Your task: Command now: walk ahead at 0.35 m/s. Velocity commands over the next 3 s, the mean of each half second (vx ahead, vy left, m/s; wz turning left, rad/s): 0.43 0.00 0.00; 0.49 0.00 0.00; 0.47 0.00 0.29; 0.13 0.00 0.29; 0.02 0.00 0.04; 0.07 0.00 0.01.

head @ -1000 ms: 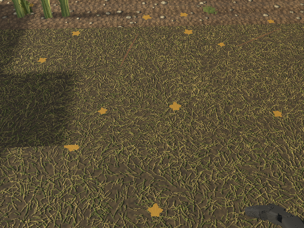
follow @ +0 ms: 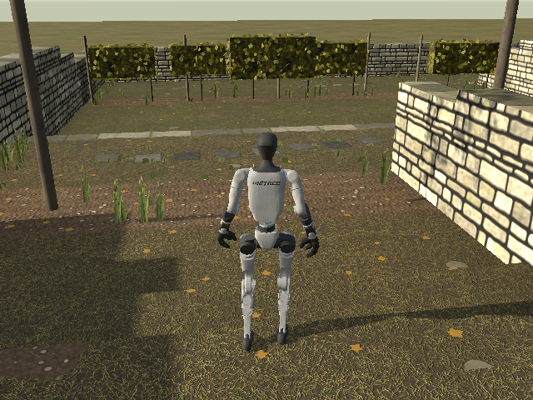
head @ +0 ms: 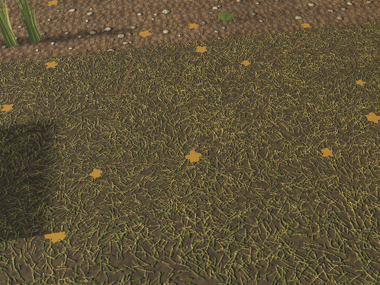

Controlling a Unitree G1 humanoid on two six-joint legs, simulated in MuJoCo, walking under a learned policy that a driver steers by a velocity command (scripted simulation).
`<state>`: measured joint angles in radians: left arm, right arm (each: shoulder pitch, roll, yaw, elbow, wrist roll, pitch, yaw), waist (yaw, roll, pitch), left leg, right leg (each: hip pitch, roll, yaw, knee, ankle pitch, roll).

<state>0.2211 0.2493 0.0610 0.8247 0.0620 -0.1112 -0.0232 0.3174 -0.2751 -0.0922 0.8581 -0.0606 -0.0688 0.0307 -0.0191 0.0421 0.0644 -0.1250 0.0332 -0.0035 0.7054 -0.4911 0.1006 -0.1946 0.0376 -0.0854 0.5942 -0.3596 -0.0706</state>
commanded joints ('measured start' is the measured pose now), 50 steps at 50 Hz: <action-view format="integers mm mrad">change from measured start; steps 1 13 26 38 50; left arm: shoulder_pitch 439 311 156 -112 277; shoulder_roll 144 1 20 28 163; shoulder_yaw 23 -68 -61 -84 18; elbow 45 103 26 -66 93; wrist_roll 21 43 -32 9 0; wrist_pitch -40 -27 -5 57 -10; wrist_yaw -5 1 -86 -43 6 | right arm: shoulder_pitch -222 -210 376 110 -15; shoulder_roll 2 35 -225 -69 -43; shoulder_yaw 17 75 -16 57 46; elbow -157 -150 132 87 53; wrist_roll -19 -31 -17 -20 10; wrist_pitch -40 18 -3 -61 -48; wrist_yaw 23 23 34 46 43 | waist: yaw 225 84 -160 11 181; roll -157 -86 110 -18 -127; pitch -11 76 -62 28 -77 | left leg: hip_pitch -709 -226 573 -34 -699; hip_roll -106 77 367 217 -7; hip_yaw -159 -19 -408 -75 -77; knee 479 -61 -304 -529 551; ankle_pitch -162 945 369 682 10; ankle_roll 7 -73 215 177 -5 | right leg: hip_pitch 517 -292 -977 -410 447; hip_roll -401 -174 -21 -126 -321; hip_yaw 681 166 127 127 596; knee -343 -175 1309 28 -348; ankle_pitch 156 -46 -262 494 -82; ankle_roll -343 -160 35 0 -208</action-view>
